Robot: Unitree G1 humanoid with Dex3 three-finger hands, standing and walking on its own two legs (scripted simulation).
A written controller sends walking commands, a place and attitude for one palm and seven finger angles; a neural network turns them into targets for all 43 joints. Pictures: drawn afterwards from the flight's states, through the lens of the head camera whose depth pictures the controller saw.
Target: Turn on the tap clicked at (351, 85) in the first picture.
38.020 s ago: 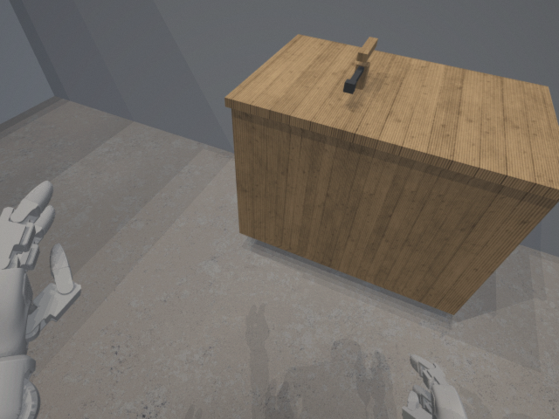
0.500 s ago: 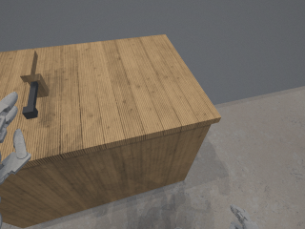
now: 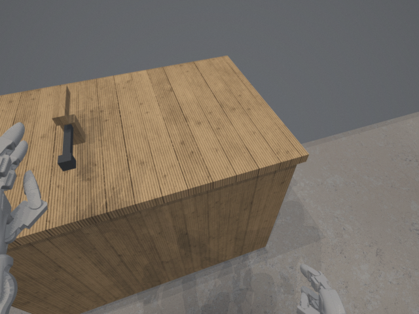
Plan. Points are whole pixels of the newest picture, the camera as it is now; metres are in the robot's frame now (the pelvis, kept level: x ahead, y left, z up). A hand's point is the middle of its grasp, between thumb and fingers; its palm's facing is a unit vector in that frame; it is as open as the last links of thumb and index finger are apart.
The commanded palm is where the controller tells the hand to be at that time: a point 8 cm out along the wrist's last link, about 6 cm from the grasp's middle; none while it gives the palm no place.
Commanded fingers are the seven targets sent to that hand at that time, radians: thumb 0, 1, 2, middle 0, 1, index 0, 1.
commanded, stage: come to a stop and stand still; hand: left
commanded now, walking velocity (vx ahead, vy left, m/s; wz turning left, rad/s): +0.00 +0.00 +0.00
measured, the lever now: (67, 162) +0.40 +0.37 +0.04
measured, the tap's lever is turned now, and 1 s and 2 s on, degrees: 0 0 0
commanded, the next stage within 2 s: look again from close up in 0.26 s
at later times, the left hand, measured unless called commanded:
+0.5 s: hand (27, 206) +0.22 +0.29 +0.15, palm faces +0.43 -0.84 -0.34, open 7.4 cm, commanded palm +0.16 +0.31 +0.18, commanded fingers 0.00 0.90 0.90 -0.20 -0.30 -0.20 -0.30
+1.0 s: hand (45, 188) +0.25 +0.28 +0.16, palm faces +0.40 -0.84 -0.36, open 7.4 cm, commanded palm +0.19 +0.31 +0.18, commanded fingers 0.00 0.90 0.90 -0.20 -0.30 -0.20 -0.30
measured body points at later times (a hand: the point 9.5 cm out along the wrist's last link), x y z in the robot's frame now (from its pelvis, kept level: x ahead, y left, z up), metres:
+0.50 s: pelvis +0.01 +0.03 +0.01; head +0.02 +0.05 +0.45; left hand +0.19 +0.34 +0.17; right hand +0.20 -0.18 -0.06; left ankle +0.03 +0.11 -0.73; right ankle +0.08 -0.10 -0.73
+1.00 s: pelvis +0.04 +0.02 +0.01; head +0.07 +0.05 +0.46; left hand +0.22 +0.32 +0.18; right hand +0.25 -0.19 -0.06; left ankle +0.03 +0.11 -0.73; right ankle +0.08 -0.10 -0.73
